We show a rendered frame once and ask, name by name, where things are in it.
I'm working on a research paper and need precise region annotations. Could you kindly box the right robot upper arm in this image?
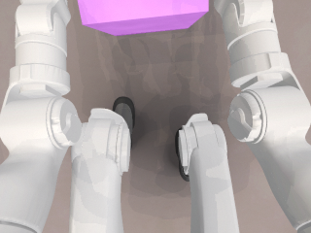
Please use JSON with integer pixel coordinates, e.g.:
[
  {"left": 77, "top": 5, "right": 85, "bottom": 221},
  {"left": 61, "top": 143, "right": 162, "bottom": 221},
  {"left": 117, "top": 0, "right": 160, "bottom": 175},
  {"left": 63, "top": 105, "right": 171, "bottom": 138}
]
[{"left": 227, "top": 85, "right": 311, "bottom": 233}]

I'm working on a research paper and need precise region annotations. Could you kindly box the left robot upper arm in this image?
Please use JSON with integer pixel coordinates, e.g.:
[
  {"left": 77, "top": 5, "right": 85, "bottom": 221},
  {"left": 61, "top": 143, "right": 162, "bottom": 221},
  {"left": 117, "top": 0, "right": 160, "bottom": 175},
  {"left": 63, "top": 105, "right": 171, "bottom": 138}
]
[{"left": 0, "top": 96, "right": 82, "bottom": 233}]

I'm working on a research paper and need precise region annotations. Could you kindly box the left robot shin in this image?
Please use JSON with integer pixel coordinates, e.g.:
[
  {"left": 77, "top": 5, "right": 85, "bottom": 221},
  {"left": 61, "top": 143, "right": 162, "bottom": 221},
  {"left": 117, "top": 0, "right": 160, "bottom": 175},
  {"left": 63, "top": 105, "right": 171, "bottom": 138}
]
[{"left": 71, "top": 108, "right": 128, "bottom": 163}]

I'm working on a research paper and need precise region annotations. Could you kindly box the robot left forearm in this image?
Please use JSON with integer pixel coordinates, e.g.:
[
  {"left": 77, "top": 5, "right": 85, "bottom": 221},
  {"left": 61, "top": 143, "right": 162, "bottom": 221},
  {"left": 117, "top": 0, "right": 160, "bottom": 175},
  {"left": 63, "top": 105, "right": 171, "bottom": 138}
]
[{"left": 0, "top": 0, "right": 71, "bottom": 142}]

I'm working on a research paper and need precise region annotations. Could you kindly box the robot right forearm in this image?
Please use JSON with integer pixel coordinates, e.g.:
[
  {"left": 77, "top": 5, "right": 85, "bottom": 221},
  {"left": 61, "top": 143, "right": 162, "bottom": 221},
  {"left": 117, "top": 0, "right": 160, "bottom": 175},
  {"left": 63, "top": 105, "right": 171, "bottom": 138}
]
[{"left": 214, "top": 0, "right": 311, "bottom": 108}]

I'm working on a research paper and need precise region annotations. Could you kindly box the carton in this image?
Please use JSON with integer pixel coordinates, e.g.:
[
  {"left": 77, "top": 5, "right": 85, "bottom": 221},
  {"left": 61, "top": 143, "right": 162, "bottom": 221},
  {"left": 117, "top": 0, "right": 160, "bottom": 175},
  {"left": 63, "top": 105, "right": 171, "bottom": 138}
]
[{"left": 77, "top": 0, "right": 209, "bottom": 36}]

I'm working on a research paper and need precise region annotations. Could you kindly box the robot right thigh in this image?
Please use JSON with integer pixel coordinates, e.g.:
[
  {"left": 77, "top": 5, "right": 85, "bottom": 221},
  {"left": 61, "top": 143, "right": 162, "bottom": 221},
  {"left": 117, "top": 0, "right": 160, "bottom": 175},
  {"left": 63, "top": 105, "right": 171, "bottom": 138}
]
[{"left": 178, "top": 120, "right": 240, "bottom": 233}]

